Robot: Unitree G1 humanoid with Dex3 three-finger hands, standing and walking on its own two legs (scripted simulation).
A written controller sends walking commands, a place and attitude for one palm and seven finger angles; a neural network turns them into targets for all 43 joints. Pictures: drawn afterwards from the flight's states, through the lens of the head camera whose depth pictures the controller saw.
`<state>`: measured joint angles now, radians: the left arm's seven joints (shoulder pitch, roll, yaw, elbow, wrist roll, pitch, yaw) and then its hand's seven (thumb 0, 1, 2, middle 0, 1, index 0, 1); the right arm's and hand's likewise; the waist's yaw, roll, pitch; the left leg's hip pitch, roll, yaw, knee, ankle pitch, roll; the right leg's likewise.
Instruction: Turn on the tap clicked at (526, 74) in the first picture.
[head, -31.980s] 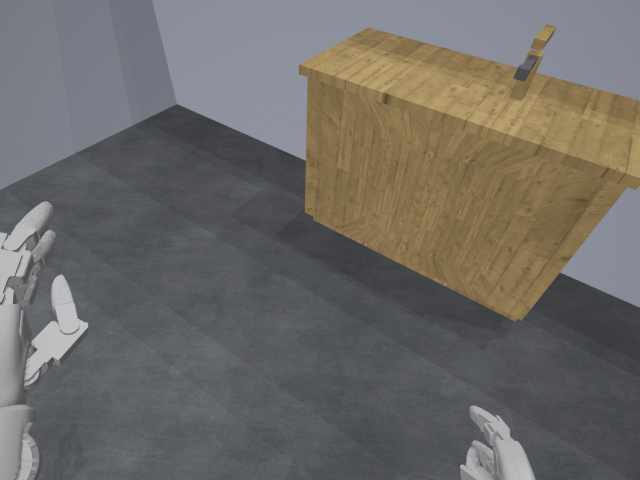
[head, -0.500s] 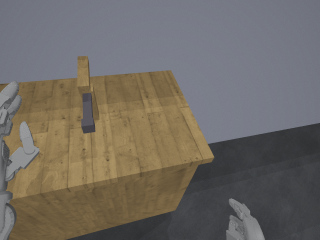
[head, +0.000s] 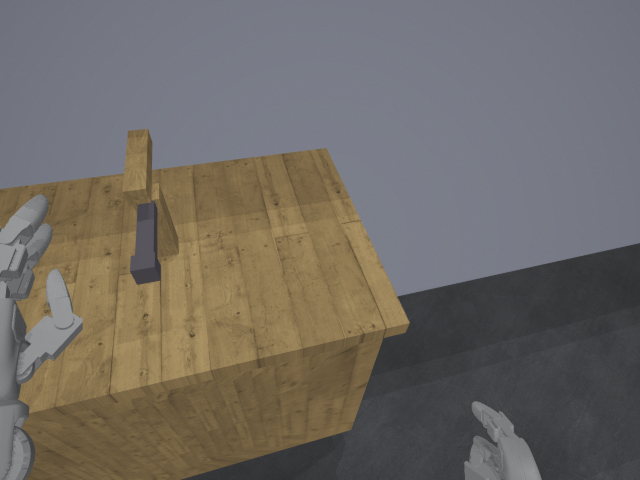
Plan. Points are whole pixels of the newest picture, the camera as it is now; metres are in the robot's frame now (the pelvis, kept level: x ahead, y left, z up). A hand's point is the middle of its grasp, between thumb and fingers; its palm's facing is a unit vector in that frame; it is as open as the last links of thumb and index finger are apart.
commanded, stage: shuffle to correct the standing spot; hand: left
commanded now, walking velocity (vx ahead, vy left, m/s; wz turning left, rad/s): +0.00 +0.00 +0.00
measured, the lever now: (146, 268) +0.33 +0.25 +0.08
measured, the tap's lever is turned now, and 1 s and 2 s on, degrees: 0 0 0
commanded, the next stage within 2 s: none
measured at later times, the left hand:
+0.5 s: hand (120, 326) +0.21 +0.21 +0.16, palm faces +0.35 -0.86 -0.38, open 7.5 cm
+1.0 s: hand (148, 325) +0.21 +0.18 +0.17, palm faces +0.32 -0.86 -0.40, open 7.5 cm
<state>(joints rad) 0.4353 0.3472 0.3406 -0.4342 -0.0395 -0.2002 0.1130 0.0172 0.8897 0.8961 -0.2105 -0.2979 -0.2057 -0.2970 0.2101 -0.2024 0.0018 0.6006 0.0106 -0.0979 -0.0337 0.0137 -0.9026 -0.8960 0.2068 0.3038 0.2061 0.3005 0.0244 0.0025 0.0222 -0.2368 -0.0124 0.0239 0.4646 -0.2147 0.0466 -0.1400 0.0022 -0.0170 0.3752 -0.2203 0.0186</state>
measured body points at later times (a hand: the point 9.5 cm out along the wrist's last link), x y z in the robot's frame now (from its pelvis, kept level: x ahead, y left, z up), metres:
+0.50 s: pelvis -0.01 -0.04 +0.00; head +0.01 -0.02 +0.45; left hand +0.19 +0.25 +0.18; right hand +0.17 -0.26 -0.08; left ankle +0.02 +0.08 -0.74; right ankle -0.01 -0.13 -0.74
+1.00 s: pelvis -0.01 -0.06 -0.01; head +0.02 -0.04 +0.44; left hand +0.19 +0.23 +0.19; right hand +0.15 -0.30 -0.08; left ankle +0.02 +0.08 -0.74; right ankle -0.01 -0.13 -0.74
